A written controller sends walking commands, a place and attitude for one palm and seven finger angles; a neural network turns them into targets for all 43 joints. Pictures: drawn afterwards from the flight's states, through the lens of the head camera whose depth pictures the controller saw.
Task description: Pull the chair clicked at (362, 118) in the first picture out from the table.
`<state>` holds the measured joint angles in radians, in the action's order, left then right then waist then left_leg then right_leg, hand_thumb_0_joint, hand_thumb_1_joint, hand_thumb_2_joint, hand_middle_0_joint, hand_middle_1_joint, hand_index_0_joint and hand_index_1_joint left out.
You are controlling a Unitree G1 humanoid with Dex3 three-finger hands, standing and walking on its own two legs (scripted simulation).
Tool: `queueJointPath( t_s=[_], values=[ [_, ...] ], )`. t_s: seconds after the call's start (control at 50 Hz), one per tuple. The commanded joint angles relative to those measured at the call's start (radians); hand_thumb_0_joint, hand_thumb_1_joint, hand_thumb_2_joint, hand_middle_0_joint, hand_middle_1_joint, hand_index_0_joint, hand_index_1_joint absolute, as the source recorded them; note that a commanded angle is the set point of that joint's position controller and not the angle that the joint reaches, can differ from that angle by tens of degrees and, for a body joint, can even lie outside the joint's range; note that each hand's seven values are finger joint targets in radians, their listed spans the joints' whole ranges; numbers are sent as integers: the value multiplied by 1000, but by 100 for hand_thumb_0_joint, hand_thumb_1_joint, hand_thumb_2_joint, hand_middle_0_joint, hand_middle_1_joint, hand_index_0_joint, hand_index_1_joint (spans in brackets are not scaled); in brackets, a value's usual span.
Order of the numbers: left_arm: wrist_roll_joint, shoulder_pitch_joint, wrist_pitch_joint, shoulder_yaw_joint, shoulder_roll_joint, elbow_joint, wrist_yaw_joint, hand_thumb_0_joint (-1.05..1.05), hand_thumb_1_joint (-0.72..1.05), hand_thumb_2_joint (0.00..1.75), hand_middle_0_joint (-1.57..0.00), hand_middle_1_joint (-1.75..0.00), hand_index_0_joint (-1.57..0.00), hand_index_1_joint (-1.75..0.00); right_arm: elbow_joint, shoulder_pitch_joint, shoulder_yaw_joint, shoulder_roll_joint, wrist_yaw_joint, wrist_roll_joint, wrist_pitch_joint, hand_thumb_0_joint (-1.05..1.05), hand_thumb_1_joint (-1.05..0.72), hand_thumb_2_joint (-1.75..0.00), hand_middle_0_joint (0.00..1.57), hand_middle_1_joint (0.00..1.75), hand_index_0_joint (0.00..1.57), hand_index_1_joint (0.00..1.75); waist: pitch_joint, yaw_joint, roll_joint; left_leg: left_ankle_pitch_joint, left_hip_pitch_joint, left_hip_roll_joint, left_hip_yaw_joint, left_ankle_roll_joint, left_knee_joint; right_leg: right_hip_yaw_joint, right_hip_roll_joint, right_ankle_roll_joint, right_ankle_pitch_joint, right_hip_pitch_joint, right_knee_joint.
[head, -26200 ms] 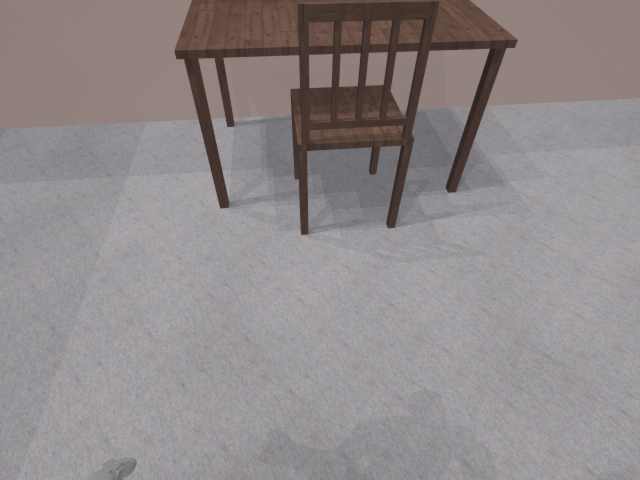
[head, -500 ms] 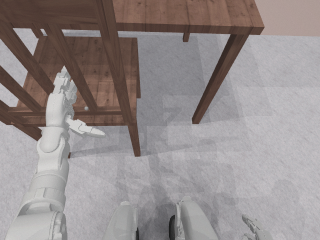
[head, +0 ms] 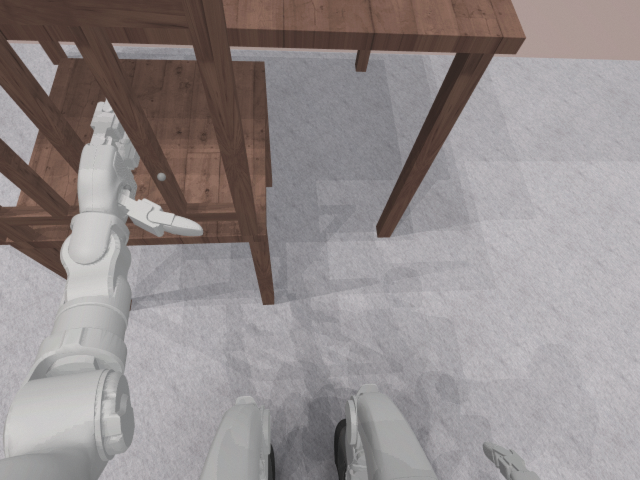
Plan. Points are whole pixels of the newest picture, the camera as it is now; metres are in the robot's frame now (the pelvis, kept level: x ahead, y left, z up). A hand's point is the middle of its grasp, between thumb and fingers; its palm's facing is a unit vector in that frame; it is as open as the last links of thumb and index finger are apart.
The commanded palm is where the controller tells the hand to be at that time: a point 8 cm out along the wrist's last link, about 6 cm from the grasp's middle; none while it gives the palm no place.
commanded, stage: push the fingers through the gap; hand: left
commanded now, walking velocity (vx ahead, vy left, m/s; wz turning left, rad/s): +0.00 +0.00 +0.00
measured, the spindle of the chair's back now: (68, 143) +0.50 +0.28 +0.06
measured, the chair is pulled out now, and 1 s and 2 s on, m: -0.01 -0.01 0.01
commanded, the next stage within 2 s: hook a spindle and tug to test in 0.32 s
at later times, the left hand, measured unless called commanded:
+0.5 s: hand (164, 181) +0.46 +0.17 +0.03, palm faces -0.01 -1.00 -0.04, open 16.9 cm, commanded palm +0.44 +0.21 +0.03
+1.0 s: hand (166, 181) +0.46 +0.17 +0.03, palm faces +0.02 -1.00 -0.04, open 11.5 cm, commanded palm +0.44 +0.21 +0.03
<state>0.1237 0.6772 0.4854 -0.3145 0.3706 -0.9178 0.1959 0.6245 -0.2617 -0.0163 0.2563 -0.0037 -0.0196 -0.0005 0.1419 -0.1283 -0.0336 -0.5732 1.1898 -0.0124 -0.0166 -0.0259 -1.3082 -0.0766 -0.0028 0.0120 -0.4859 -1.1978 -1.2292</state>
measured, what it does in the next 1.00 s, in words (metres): stands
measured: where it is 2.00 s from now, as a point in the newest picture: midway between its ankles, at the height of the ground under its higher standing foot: outside the picture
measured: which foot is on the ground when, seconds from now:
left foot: down 0.00-1.00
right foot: down 0.00-1.00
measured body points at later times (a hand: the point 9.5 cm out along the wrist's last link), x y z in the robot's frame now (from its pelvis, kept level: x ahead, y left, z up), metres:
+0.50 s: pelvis +0.00 +0.00 +0.01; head +0.15 +0.02 +0.43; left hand +0.46 +0.23 +0.04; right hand +0.07 -0.26 -0.11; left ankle +0.02 +0.10 -0.62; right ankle +0.05 -0.12 -0.62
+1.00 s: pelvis +0.00 +0.00 +0.00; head +0.15 +0.01 +0.43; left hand +0.46 +0.22 +0.04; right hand +0.08 -0.27 -0.12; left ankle +0.02 +0.10 -0.62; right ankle +0.05 -0.12 -0.62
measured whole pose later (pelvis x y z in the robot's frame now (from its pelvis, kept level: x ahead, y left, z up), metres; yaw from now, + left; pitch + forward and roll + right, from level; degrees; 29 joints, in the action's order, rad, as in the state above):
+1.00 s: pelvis +0.00 +0.00 +0.00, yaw +0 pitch +26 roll -3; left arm 0.12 0.66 0.50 -0.29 0.35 -0.93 0.16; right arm 0.62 -0.27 -0.01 0.25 0.01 -0.02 0.04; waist 0.14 -0.12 -0.03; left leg -0.57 1.17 -0.01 -0.02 -0.02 -1.29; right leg -0.08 0.00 0.02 -0.49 -1.19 -1.22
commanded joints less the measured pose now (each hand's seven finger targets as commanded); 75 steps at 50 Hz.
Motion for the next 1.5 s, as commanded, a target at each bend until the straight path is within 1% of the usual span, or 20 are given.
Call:
queueJointPath(
  t_s=[0.0,0.08,0.2,0.24,0.28,0.4,0.5,0.6,0.64,0.7,0.8,0.84,0.9,1.0,1.18,1.2,1.28,1.36,1.42,1.48],
  values=[
    [16,275,42,-25,170,157,9,0,-50,30,-6,-8,-6,-8,-76,-145,61,170,-3,2,-3,0,-90,-90,20,30,20,30,523,-7,-74,417,-361,2,-57,15,178,36,22,14,254,270,132],
    [24,287,39,-41,189,198,-2,0,-50,30,-6,-8,-6,-8,-85,-147,61,170,-1,5,11,0,-90,-90,20,30,20,30,518,-13,-28,396,-336,2,-54,9,181,44,26,10,256,301,143],
    [4,330,90,-64,223,247,-41,0,-50,30,-6,-8,-6,-8,-72,-146,58,163,-4,-2,13,0,-90,-90,20,30,20,30,503,-8,-72,378,-342,4,-49,15,186,48,26,10,238,291,142],
    [-3,349,92,-14,165,221,-40,0,-50,30,-6,-8,-6,-8,-63,-144,59,161,0,-3,13,0,-90,-90,20,30,20,30,482,-28,-90,367,-360,2,-53,16,186,41,26,11,213,248,146],
    [-8,332,91,-35,197,205,-35,0,-50,30,-6,-8,-6,-8,-64,-153,61,170,-2,-5,15,0,-90,-90,20,30,20,30,489,-21,-84,376,-365,1,-57,17,186,41,27,14,217,252,143],
    [12,290,72,4,138,211,-6,0,-50,30,-6,-8,-6,-8,-77,-146,64,166,2,2,27,0,-90,-90,20,30,20,30,517,-11,-101,437,-409,-1,-61,21,193,32,26,17,254,262,144],
    [21,269,72,24,104,260,-30,0,-50,30,-15,-35,-15,-35,-76,-138,68,158,6,4,31,0,-90,-90,20,30,20,30,514,-13,-87,474,-429,-4,-63,25,194,29,26,14,275,260,147],
    [-1,247,85,-9,134,234,-67,0,-50,30,-24,-63,-24,-63,-74,-130,68,157,6,1,33,0,-90,-90,20,30,20,30,471,-12,-37,412,-358,2,-51,19,191,38,25,10,265,280,145],
    [-10,284,94,-26,165,241,-74,0,-50,30,-27,-74,-27,-74,-71,-132,64,157,6,-3,33,0,-90,-90,20,30,20,30,468,-9,-48,386,-330,7,-46,16,188,45,23,10,258,297,142],
    [-15,262,102,3,137,247,-57,0,-50,30,-32,-90,-32,-90,-84,-119,65,152,7,-2,29,0,-90,-90,20,30,20,30,503,-5,-88,408,-362,8,-40,19,183,51,24,14,276,297,138],
    [4,301,87,43,92,230,-32,0,-22,42,-41,-118,-41,-118,-76,-121,65,153,5,3,23,0,-90,-90,20,30,20,30,497,-23,-95,386,-372,6,-47,19,182,46,24,12,251,271,146],
    [4,338,78,30,113,201,-30,0,-11,47,-45,-129,-45,-129,-69,-126,64,158,1,3,23,0,-90,-90,20,30,20,30,480,-35,-48,350,-326,9,-45,11,175,52,24,8,238,282,150],
    [3,324,79,6,141,198,-25,0,6,54,-50,-145,-50,-145,-72,-134,64,157,-2,2,20,0,-90,-90,20,30,20,30,513,-20,-56,361,-320,13,-40,8,172,58,23,10,259,316,146],
    [12,325,78,25,116,213,-9,0,34,66,-50,-145,-50,-145,-73,-134,65,153,1,4,18,0,-90,-90,20,30,20,30,538,-19,-69,377,-340,14,-37,6,170,59,22,10,271,321,150],
    [5,295,73,-29,195,198,-6,0,84,88,-50,-145,-50,-145,-75,-145,62,161,0,3,25,0,-90,-90,20,30,20,30,513,-10,-61,381,-307,12,-33,4,170,65,25,11,287,338,146],
    [8,287,71,-14,166,198,-3,0,90,90,-50,-145,-50,-145,-78,-144,61,154,2,3,27,0,-90,-90,20,30,20,30,520,-10,-72,398,-316,13,-32,4,171,62,24,11,302,343,146],
    [18,251,65,-18,165,222,-2,0,90,90,-50,-145,-50,-145,-86,-143,63,160,5,4,30,0,-90,-90,20,30,20,30,518,-4,-78,420,-344,8,-38,10,182,52,26,13,299,328,144],
    [23,195,55,42,81,278,-11,0,90,90,-50,-145,-50,-145,-98,-132,68,150,15,9,34,0,-90,-90,20,30,20,30,528,1,-106,472,-406,0,-44,20,194,40,26,14,307,303,147],
    [13,150,50,17,110,290,-35,0,90,90,-50,-145,-50,-145,-98,-139,73,155,19,6,38,0,-90,-90,20,30,20,30,511,4,-60,487,-394,-4,-45,19,194,38,28,11,323,310,145],
    [6,85,51,28,100,318,-40,0,90,90,-50,-145,-50,-145,-110,-135,73,152,24,7,39,0,-90,-90,20,30,20,30,521,19,-78,509,-404,-3,-41,22,200,41,30,15,341,328,142]
  ],
)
